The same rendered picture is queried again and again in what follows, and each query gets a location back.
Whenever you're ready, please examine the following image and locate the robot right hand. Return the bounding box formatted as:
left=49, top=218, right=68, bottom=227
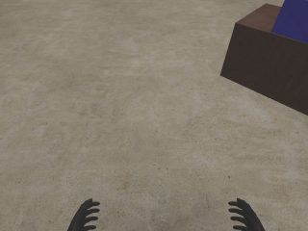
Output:
left=228, top=198, right=266, bottom=231

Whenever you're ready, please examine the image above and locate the pedestal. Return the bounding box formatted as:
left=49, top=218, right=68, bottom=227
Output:
left=220, top=3, right=308, bottom=116

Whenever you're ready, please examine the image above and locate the robot left hand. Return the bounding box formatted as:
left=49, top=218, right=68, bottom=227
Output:
left=67, top=198, right=100, bottom=231

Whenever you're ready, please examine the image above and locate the carton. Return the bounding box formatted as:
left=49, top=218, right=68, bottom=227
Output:
left=270, top=0, right=308, bottom=44

